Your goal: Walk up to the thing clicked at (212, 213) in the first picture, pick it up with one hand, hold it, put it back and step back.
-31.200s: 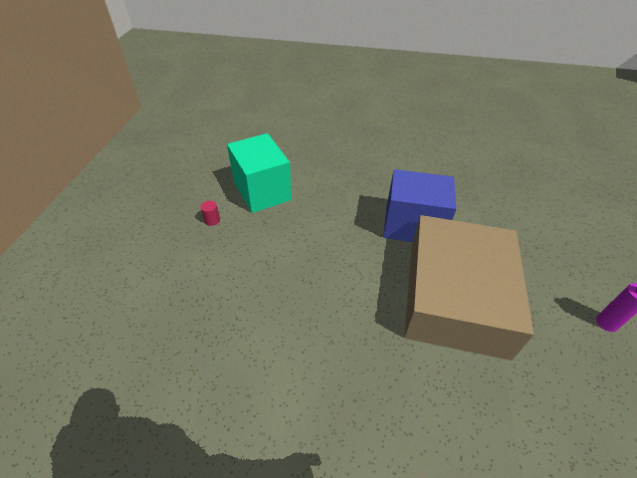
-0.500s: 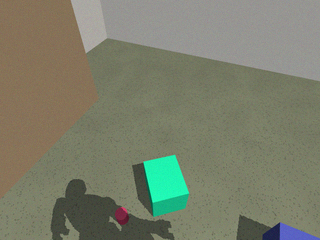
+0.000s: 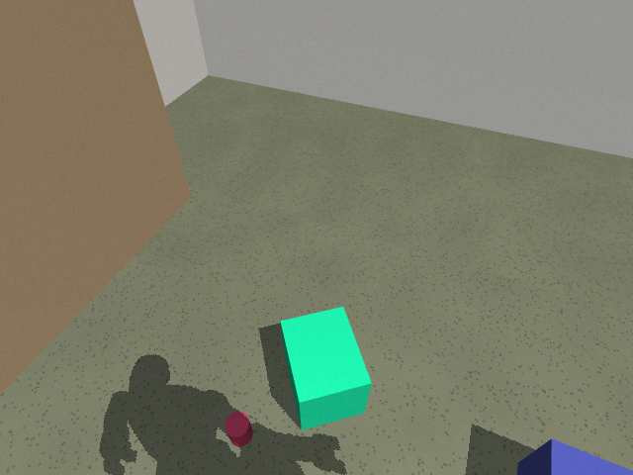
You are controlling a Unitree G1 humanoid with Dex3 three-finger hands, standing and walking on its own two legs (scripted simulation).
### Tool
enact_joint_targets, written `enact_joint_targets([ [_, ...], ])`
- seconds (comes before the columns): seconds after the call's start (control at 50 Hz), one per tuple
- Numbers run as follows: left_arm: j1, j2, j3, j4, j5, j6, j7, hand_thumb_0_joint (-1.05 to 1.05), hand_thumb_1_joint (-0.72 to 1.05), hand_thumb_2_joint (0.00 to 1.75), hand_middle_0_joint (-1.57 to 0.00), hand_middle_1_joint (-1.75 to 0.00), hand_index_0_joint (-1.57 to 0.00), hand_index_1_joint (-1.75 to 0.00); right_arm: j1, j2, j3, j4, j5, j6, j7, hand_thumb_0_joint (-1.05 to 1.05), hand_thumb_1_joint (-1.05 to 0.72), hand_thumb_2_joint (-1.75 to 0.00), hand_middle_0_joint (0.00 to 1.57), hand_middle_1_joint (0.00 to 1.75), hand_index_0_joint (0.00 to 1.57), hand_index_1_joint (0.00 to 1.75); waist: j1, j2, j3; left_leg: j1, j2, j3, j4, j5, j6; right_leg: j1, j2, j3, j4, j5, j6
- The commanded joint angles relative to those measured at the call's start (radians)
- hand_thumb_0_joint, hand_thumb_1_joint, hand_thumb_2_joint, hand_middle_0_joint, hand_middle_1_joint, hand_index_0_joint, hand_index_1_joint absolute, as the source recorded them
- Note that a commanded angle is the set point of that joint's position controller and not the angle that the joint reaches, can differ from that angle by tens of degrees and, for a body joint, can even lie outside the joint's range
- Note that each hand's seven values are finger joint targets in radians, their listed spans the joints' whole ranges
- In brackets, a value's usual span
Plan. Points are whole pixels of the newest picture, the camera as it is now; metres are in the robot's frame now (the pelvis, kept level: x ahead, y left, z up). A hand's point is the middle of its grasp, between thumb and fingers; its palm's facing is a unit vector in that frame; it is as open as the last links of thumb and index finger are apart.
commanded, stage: stand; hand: left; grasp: from above
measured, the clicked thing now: (239, 429) +0.43 +0.23 -0.74
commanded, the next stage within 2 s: step back in 0.04 s
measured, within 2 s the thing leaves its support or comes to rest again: neither
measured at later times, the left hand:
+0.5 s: hand out of the picture +0.08 +0.31 -0.18, palm faces -0.03 -0.93 -0.36, open 7.3 cm
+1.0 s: hand out of the picture -0.06 +0.30 -0.15, palm faces -0.06 -0.91 -0.41, open 7.3 cm
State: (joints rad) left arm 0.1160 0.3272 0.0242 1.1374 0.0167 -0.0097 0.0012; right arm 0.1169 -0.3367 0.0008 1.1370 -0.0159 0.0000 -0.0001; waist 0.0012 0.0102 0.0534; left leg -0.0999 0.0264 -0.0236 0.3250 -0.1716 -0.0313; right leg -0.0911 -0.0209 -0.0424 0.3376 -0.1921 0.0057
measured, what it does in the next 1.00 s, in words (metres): walks backwards: right foot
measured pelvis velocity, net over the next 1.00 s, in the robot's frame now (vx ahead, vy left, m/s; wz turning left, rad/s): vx -0.18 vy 0.04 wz -0.06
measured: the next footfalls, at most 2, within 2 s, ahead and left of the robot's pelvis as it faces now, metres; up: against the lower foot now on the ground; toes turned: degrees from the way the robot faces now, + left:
right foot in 0.78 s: -0.12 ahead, -0.08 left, +0.00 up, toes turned -3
left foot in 1.10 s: -0.18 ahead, +0.16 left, +0.00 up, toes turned -3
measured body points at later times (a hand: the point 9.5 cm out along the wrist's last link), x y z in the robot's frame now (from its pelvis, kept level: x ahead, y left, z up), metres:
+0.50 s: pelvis -0.07 +0.05 -0.02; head +0.01 +0.08 +0.42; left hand +0.08 +0.36 -0.16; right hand +0.00 -0.27 -0.13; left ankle -0.05 +0.14 -0.75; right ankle -0.09 -0.09 -0.67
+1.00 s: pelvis -0.18 +0.04 -0.02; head -0.13 +0.03 +0.43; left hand -0.06 +0.35 -0.13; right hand -0.10 -0.28 -0.14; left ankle -0.20 +0.17 -0.69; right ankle -0.16 -0.08 -0.75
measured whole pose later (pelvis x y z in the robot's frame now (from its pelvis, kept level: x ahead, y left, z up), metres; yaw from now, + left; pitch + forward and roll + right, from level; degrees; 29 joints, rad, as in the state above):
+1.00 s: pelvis -0.18 +0.04 -0.02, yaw -4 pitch -1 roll +1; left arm 0.16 0.35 0.07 0.82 0.04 0.04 0.01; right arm 0.17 -0.41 -0.04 0.88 0.01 0.04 -0.02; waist 0.01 0.01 0.15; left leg -0.41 -0.10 -0.10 1.05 -0.51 -0.01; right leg -0.29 -0.01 0.02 0.60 -0.29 -0.02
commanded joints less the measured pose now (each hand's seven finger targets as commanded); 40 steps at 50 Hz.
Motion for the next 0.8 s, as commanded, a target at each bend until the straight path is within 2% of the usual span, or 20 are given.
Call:
enact_joint_targets([
  [0.0,-0.035,0.22,0.036,-0.06,-0.006,-0.02,0.011,0.0,0.9,0.9,-0.2,-0.3,-0.2,-0.3,-0.034,-0.204,-0.041,-0.056,0.0,-0.025,-0.013,0.0,-0.9,-0.9,0.2,0.3,0.2,0.3,-0.002,-0.006,-0.051,-0.006,0.094,-0.069,-0.05,0.091,0.043,-0.005,-0.114,0.1,-0.072,0.097,-0.02],
  [0.02,-0.045,0.294,0.082,-0.076,-0.023,-0.011,0.017,0.0,0.9,0.9,-0.2,-0.3,-0.2,-0.3,-0.065,-0.263,-0.06,-0.074,0.013,-0.009,-0.007,0.0,-0.9,-0.9,0.2,0.3,0.2,0.3,-0.001,-0.025,0.047,-0.103,0.075,-0.079,0.067,0.255,0.063,-0.064,-0.11,0.11,0.01,0.281,-0.034],
  [0.08,-0.022,0.29,0.094,-0.121,-0.027,-0.005,0.024,0.0,0.9,0.9,-0.2,-0.3,-0.2,-0.3,-0.031,-0.23,-0.062,-0.112,0.028,0.006,-0.004,0.0,-0.9,-0.9,0.2,0.3,0.2,0.3,-0.009,-0.05,-0.08,-0.083,0.03,-0.033,0.234,0.277,0.065,-0.039,-0.159,0.134,0.045,0.407,-0.106],
  [0.1,-0.035,0.3,0.099,-0.144,-0.023,0.0,0.024,0.0,0.9,0.9,-0.2,-0.3,-0.2,-0.3,-0.02,-0.229,-0.068,-0.126,0.027,0.013,-0.005,0.0,-0.9,-0.9,0.2,0.3,0.2,0.3,-0.011,-0.085,-0.101,-0.092,0.001,-0.009,0.299,0.212,0.062,-0.055,-0.198,0.172,0.036,0.407,-0.143],
  [0.14,-0.096,0.315,0.103,-0.192,-0.008,0.007,0.026,0.0,0.9,0.9,-0.2,-0.3,-0.2,-0.3,0.004,-0.217,-0.078,-0.142,0.021,0.032,-0.001,0.0,-0.9,-0.9,0.2,0.3,0.2,0.3,-0.019,-0.181,-0.097,-0.141,-0.07,0.004,0.501,-0.225,0.061,-0.124,-0.318,0.261,0.01,0.404,-0.237],
  [0.18,-0.134,0.32,0.108,-0.237,0.008,0.01,0.029,0.0,0.9,0.9,-0.2,-0.3,-0.2,-0.3,0.053,-0.22,-0.084,-0.17,0.017,0.048,0.006,0.0,-0.9,-0.9,0.2,0.3,0.2,0.3,-0.036,-0.198,-0.081,-0.173,-0.051,-0.058,0.636,-0.373,0.077,-0.194,-0.355,0.257,0.045,0.394,-0.275],
  [0.24,-0.151,0.302,0.096,-0.274,0.017,0.018,0.033,0.0,0.9,0.9,-0.2,-0.3,-0.2,-0.3,0.087,-0.227,-0.093,-0.192,0.021,0.041,0.007,0.0,-0.9,-0.9,0.2,0.3,0.2,0.3,-0.036,-0.196,-0.092,-0.209,-0.025,-0.039,0.452,-0.266,0.072,-0.123,-0.286,0.202,0.149,0.398,-0.202],
  [0.28,-0.151,0.285,0.087,-0.288,0.0,0.037,0.028,0.0,0.9,0.9,-0.2,-0.3,-0.2,-0.3,0.125,-0.221,-0.098,-0.178,0.0,0.025,0.003,0.0,-0.9,-0.9,0.2,0.3,0.2,0.3,-0.05,-0.12,-0.095,-0.146,-0.032,0.013,0.164,0.009,0.058,-0.124,-0.204,0.135,0.283,0.31,-0.135],
  [0.3,-0.117,0.24,0.078,-0.298,-0.012,0.049,0.026,0.0,0.9,0.9,-0.2,-0.3,-0.2,-0.3,0.101,-0.256,-0.11,-0.197,-0.02,0.017,-0.003,0.0,-0.9,-0.9,0.2,0.3,0.2,0.3,-0.031,0.026,-0.079,-0.123,0.065,-0.13,0.055,0.24,0.07,-0.181,-0.104,0.091,0.401,0.151,-0.086],
  [0.32,-0.071,0.181,0.068,-0.309,-0.022,0.056,0.029,0.0,0.9,0.9,-0.2,-0.3,-0.2,-0.3,0.067,-0.351,-0.128,-0.22,-0.035,0.007,-0.004,0.0,-0.9,-0.9,0.2,0.3,0.2,0.3,0.0,0.232,-0.079,-0.015,0.253,-0.393,0.025,0.512,0.142,-0.383,0.088,0.083,0.554,-0.325,-0.045],
  [0.34,-0.07,0.221,0.079,-0.301,-0.013,0.061,0.042,0.0,0.9,0.9,-0.2,-0.3,-0.2,-0.3,0.061,-0.408,-0.137,-0.239,-0.017,0.004,-0.004,0.0,-0.9,-0.9,0.2,0.3,0.2,0.3,-0.035,0.205,-0.111,-0.074,0.323,-0.436,0.056,0.606,0.255,-0.346,0.123,0.206,0.703,-0.495,-0.035],
  [0.36,-0.094,0.235,0.08,-0.292,-0.007,0.062,0.049,0.0,0.9,0.9,-0.2,-0.3,-0.2,-0.3,0.049,-0.388,-0.136,-0.249,-0.016,0.002,-0.009,0.0,-0.9,-0.9,0.2,0.3,0.2,0.3,-0.046,0.176,-0.121,-0.074,0.323,-0.45,0.061,0.585,0.27,-0.355,0.128,0.255,0.783,-0.493,-0.04],
  [0.4,-0.035,0.239,0.082,-0.277,-0.022,0.06,0.051,0.0,0.9,0.9,-0.2,-0.3,-0.2,-0.3,-0.035,-0.305,-0.117,-0.272,-0.018,0.002,-0.027,0.0,-0.9,-0.9,0.2,0.3,0.2,0.3,0.016,0.115,-0.131,0.035,0.225,-0.254,0.147,0.587,0.242,-0.44,0.112,0.267,0.865,-0.368,-0.038],
  [0.42,-0.021,0.242,0.082,-0.277,-0.023,0.059,0.046,0.0,0.9,0.9,-0.2,-0.3,-0.2,-0.3,-0.022,-0.282,-0.112,-0.281,-0.017,0.001,-0.034,0.0,-0.9,-0.9,0.2,0.3,0.2,0.3,0.018,0.13,-0.124,0.026,0.199,-0.213,0.156,0.562,0.226,-0.435,0.107,0.25,0.866,-0.323,-0.032],
  [0.48,-0.006,0.247,0.09,-0.295,-0.009,0.056,0.038,0.0,0.9,0.9,-0.2,-0.3,-0.2,-0.3,0.027,-0.274,-0.116,-0.3,-0.012,0.003,-0.039,0.0,-0.9,-0.9,0.2,0.3,0.2,0.3,-0.014,0.112,-0.124,0.083,0.233,-0.236,0.164,0.566,0.274,-0.429,0.101,0.217,0.854,-0.339,0.011],
  [0.6,0.009,0.23,0.095,-0.337,-0.006,0.045,0.029,0.0,0.9,0.9,-0.2,-0.3,-0.2,-0.3,0.074,-0.287,-0.122,-0.325,-0.008,0.004,-0.041,0.0,-0.9,-0.9,0.2,0.3,0.2,0.3,-0.05,0.117,-0.137,0.15,0.262,-0.232,0.183,0.498,0.296,-0.405,0.067,0.174,0.619,-0.328,0.019],
  [0.68,0.065,0.229,0.104,-0.323,-0.001,0.038,0.017,0.0,0.9,0.9,-0.2,-0.3,-0.2,-0.3,0.028,-0.305,-0.122,-0.352,-0.006,0.012,-0.033,0.0,-0.9,-0.9,0.2,0.3,0.2,0.3,-0.03,0.13,-0.153,0.017,0.244,-0.207,0.179,0.312,0.259,-0.25,0.037,0.095,0.413,-0.274,-0.006],
  [0.74,0.181,0.218,0.11,-0.286,0.009,0.027,0.013,0.0,0.9,0.9,-0.2,-0.3,-0.2,-0.3,-0.019,-0.297,-0.112,-0.352,0.007,0.023,-0.026,0.0,-0.9,-0.9,0.2,0.3,0.2,0.3,0.026,0.111,-0.163,-0.14,0.186,-0.148,0.248,0.168,0.171,-0.048,0.022,0.067,0.106,-0.016,-0.046],
  [0.76,0.171,0.275,0.123,-0.301,0.025,0.021,0.014,0.0,0.9,0.9,-0.2,-0.3,-0.2,-0.3,-0.018,-0.266,-0.103,-0.361,0.015,0.022,-0.023,0.0,-0.9,-0.9,0.2,0.3,0.2,0.3,0.021,-0.017,-0.143,-0.286,0.117,-0.108,0.317,0.034,0.107,-0.014,-0.086,0.247,0.092,0.002,-0.093],
  [0.78,0.117,0.37,0.144,-0.324,0.009,0.026,0.008,0.0,0.9,0.9,-0.2,-0.3,-0.2,-0.3,-0.068,-0.228,-0.099,-0.375,0.021,0.023,-0.024,0.0,-0.9,-0.9,0.2,0.3,0.2,0.3,0.041,-0.25,-0.054,-0.365,-0.09,0.009,0.509,-0.258,0.041,-0.156,-0.268,0.494,-0.007,0.016,-0.248],
])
